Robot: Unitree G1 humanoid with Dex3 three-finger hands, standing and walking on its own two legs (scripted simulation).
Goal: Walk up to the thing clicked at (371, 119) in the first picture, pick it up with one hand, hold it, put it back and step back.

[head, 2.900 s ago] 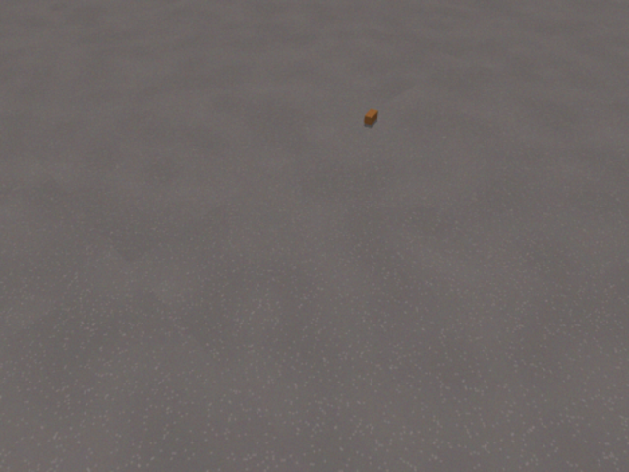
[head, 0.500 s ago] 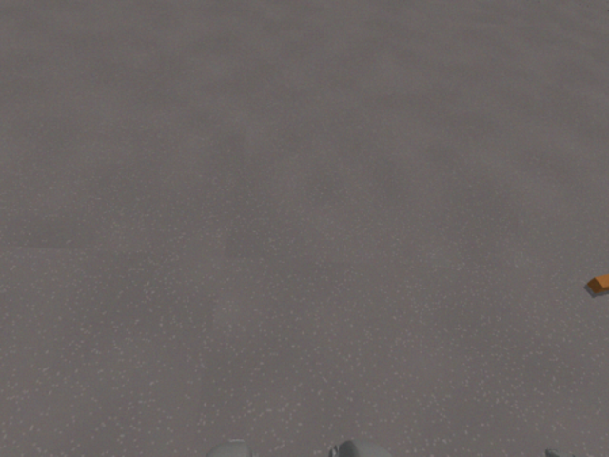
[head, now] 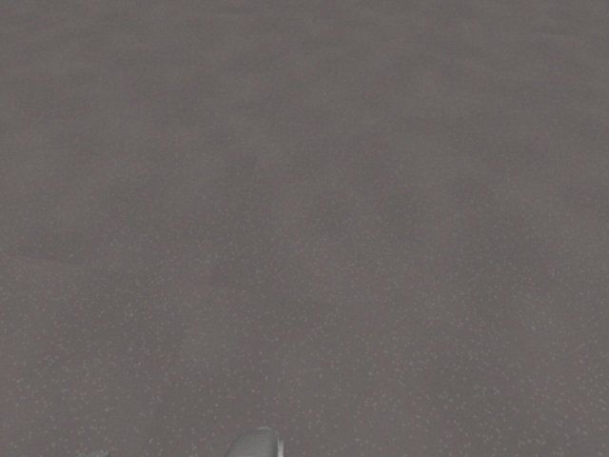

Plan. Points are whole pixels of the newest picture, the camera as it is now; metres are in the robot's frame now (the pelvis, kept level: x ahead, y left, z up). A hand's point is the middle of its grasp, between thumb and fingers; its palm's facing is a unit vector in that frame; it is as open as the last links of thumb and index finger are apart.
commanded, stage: walk up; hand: left
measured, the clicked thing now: out of the picture +0.53 -1.08 -0.74
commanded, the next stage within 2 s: none
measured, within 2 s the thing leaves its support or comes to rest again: neither
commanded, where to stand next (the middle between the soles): +0.25 -1.43 m, yaw +16 degrees
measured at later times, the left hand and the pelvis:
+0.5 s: hand (290, 413) +0.22 +0.05 -0.16, palm faces -0.01 -0.93 -0.36, open 7.3 cm; pelvis +0.11 -0.25 -0.04, yaw +4 degrees
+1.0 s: hand (425, 414) +0.23 -0.17 -0.17, palm faces +0.01 -0.96 -0.29, open 7.3 cm; pelvis +0.17 -0.45 -0.01, yaw +9 degrees
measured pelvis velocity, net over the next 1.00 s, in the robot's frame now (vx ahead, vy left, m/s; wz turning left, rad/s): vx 0.17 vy -0.45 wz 0.15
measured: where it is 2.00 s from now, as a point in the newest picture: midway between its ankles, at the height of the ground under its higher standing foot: outside the picture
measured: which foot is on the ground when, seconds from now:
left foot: up 0.00-0.12, down 0.14-0.50, up 0.52-0.76, down 0.78-1.00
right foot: down 0.00-0.16, up 0.18-0.48, down 0.50-0.78, up 0.80-1.00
